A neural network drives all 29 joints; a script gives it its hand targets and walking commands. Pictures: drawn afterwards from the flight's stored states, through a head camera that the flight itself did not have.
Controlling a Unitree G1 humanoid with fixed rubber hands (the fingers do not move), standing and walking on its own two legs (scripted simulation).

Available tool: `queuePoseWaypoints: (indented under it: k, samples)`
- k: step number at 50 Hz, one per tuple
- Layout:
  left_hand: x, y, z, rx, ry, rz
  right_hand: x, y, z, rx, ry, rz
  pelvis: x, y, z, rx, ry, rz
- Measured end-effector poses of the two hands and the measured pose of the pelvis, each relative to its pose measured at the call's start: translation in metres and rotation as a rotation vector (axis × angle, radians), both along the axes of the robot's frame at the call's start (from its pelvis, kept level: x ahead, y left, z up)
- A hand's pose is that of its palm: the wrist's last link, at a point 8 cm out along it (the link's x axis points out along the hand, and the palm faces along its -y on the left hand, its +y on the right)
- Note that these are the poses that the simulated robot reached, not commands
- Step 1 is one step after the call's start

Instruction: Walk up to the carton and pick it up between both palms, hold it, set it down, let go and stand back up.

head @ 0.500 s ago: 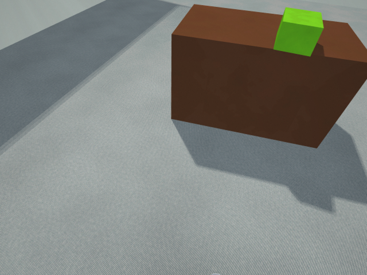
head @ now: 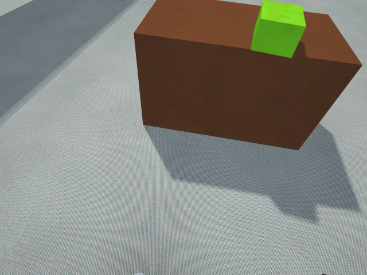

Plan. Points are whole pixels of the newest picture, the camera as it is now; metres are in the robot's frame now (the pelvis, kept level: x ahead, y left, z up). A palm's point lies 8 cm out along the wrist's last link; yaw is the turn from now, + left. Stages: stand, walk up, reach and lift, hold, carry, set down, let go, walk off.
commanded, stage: walk up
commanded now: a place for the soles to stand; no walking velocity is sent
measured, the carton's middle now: (276, 27) +1.23 -0.46 +0.00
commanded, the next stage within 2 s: none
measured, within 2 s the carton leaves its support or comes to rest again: neither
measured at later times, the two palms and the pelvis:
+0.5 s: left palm (105, 216) +0.29 +0.20 -0.12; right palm (349, 231) +0.26 -0.43 -0.10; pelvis +0.21 -0.10 -0.01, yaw -7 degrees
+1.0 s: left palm (149, 147) +0.54 +0.11 -0.13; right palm (357, 176) +0.41 -0.51 -0.07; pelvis +0.40 -0.16 -0.01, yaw -9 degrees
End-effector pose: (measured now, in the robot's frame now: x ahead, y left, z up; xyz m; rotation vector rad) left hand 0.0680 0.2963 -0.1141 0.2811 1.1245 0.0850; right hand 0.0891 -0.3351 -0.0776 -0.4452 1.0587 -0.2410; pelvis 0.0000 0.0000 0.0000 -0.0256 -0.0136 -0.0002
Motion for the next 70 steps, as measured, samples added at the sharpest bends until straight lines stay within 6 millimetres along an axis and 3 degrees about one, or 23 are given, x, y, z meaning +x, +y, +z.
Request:
queuePoseWaypoints:
  k: [4, 11, 16, 20, 25, 29, 34, 38, 45, 51, 56, 63, 70]
  samples:
    - [0.045, -0.010, -0.006, -0.019, -0.018, -0.017, 0.027, -0.005, 0.011, -0.034, -0.016, -0.001, 0.034, -0.003, 0.001, 0.024, -0.013, -0.017]
    - [0.117, -0.035, -0.008, -0.036, -0.042, -0.040, 0.069, -0.035, 0.026, -0.075, -0.029, -0.036, 0.092, -0.026, 0.004, 0.047, -0.051, -0.038]
    - [0.162, -0.063, -0.010, -0.020, -0.015, -0.057, 0.109, -0.064, 0.011, -0.048, -0.052, -0.056, 0.137, -0.055, -0.003, 0.068, -0.063, -0.063]
    - [0.195, -0.085, -0.017, 0.019, -0.010, -0.060, 0.146, -0.091, -0.018, -0.012, -0.054, -0.066, 0.174, -0.086, -0.021, 0.059, -0.061, -0.089]
    - [0.221, -0.097, -0.001, 0.060, 0.049, -0.070, 0.176, -0.100, -0.027, 0.039, -0.032, -0.091, 0.210, -0.101, -0.012, 0.034, -0.034, -0.128]
    - [0.256, -0.100, 0.011, 0.082, 0.048, -0.093, 0.195, -0.102, -0.027, 0.057, -0.008, -0.109, 0.239, -0.106, -0.006, 0.011, -0.013, -0.145]
    - [0.310, -0.107, 0.010, 0.057, 0.004, -0.117, 0.231, -0.104, -0.021, 0.040, 0.007, -0.114, 0.279, -0.106, -0.005, -0.006, -0.005, -0.148]
    - [0.357, -0.114, -0.007, 0.018, -0.028, -0.129, 0.262, -0.108, -0.016, -0.003, -0.005, -0.110, 0.316, -0.105, -0.014, 0.005, -0.011, -0.148]
    - [0.433, -0.151, -0.014, -0.037, -0.083, -0.144, 0.288, -0.141, 0.012, -0.083, 0.023, -0.142, 0.368, -0.130, -0.007, 0.028, -0.032, -0.153]
    - [0.475, -0.189, -0.018, -0.033, -0.077, -0.150, 0.328, -0.178, 0.008, -0.083, -0.001, -0.148, 0.408, -0.166, -0.012, 0.051, -0.043, -0.164]
    - [0.499, -0.218, -0.023, 0.014, -0.051, -0.163, 0.360, -0.212, -0.019, -0.040, -0.014, -0.162, 0.439, -0.204, -0.026, 0.045, -0.047, -0.190]
    - [0.522, -0.227, -0.001, 0.074, 0.027, -0.180, 0.387, -0.223, -0.027, 0.017, 0.011, -0.201, 0.477, -0.223, -0.013, 0.020, -0.021, -0.228]
    - [0.582, -0.238, -0.002, 0.048, -0.024, -0.205, 0.421, -0.228, -0.023, 0.000, 0.038, -0.218, 0.522, -0.226, -0.014, -0.002, -0.020, -0.232]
